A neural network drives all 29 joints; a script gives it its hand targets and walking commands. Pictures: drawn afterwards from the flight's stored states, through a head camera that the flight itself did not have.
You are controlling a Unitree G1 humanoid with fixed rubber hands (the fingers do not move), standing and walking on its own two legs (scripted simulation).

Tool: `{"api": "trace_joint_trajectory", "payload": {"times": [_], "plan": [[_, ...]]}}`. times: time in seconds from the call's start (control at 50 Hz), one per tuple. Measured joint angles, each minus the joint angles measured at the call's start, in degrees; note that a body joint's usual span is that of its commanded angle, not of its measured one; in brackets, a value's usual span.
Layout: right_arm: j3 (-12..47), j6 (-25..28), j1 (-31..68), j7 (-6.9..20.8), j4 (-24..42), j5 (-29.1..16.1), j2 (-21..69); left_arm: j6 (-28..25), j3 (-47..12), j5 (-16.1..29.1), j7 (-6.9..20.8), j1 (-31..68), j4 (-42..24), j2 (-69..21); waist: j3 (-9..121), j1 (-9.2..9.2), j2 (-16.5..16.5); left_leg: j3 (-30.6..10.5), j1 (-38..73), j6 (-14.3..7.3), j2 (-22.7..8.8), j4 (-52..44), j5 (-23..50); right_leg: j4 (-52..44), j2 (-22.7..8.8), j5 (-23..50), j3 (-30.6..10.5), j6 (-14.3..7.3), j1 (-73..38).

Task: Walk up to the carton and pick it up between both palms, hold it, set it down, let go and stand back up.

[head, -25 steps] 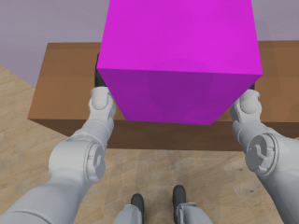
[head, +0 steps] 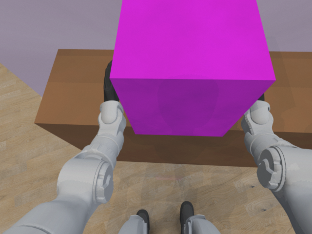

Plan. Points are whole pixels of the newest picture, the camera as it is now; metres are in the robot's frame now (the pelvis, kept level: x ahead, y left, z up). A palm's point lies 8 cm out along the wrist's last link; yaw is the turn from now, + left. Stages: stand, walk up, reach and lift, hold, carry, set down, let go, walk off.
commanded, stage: reach and lift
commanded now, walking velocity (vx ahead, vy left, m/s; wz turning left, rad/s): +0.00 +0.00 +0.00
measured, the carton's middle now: (181, 71) +0.49 -0.03 +0.04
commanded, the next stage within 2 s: none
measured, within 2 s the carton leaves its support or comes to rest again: leaves its support in 0.56 s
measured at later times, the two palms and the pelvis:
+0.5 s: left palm (106, 114) +0.38 +0.15 +0.03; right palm (256, 115) +0.38 -0.19 +0.03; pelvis -0.02 +0.01 +0.00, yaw +1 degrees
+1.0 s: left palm (88, 89) +0.38 +0.16 +0.13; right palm (272, 97) +0.38 -0.18 +0.11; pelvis -0.03 +0.01 +0.01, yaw +3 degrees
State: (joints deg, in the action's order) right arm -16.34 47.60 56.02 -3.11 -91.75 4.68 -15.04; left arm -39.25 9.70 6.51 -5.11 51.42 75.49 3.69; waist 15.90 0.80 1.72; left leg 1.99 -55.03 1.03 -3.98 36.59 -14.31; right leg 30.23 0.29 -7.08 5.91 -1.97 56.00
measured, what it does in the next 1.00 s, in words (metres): stands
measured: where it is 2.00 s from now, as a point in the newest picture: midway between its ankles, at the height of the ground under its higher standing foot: outside the picture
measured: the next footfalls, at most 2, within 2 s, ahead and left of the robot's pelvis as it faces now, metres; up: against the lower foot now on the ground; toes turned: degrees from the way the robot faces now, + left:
none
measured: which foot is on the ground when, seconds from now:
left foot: down 0.00-1.00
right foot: down 0.00-1.00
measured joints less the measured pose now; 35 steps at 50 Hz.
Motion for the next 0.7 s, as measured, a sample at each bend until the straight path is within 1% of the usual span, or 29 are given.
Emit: {"api": "trace_joint_trajectory", "payload": {"times": [0.14, 0.24, 0.38, 0.52, 0.7], "plan": [[1.8, -3.7, -3.7, -0.4, 3.0, -1.2, 1.0, 2.1, -2.1, 1.4, -0.8, -3.5, -1.9, -0.8, 0.5, -0.51, -0.3, -0.6, 1.4, 0.0, -0.1, 1.1, -0.6, 0.6, 0.0, -0.5, 0.5, 0.0, -1.9], [2.8, -6.7, -7.2, -0.7, 6.2, -2.2, 2.2, 3.8, -3.7, 2.2, -1.4, -6.3, -3.3, -1.2, 0.8, -0.94, -0.3, -0.9, 3.0, -0.1, 0.0, 1.7, -0.8, 0.9, -0.1, -0.7, 0.8, 0.1, -3.6], [3.5, -11.4, -11.8, -0.6, 11.0, -2.5, 3.5, 6.1, -6.6, 4.2, -1.9, -9.1, -3.7, -1.1, 0.9, -1.46, -0.2, -1.0, 5.3, -0.3, 0.3, 2.0, -0.8, 1.3, -0.4, -0.7, 0.8, 0.3, -6.1], [4.5, -17.8, -14.4, -0.5, 16.1, -3.5, 4.5, 9.6, -10.0, 7.4, -2.4, -9.9, -3.7, -0.3, 1.0, -1.82, -0.2, -0.8, 6.9, -0.7, 0.9, 2.4, -0.4, 2.2, -1.0, -0.7, 0.6, 0.4, -7.4], [7.1, -28.4, -17.7, -1.1, 24.6, -6.6, 4.9, 17.1, -14.5, 11.4, -3.1, -9.4, -5.8, 1.1, 1.7, -1.76, -0.1, -0.8, 8.4, -1.0, 1.8, 2.5, 0.1, 3.6, -2.0, -1.0, 0.6, 0.5, -8.5]]}}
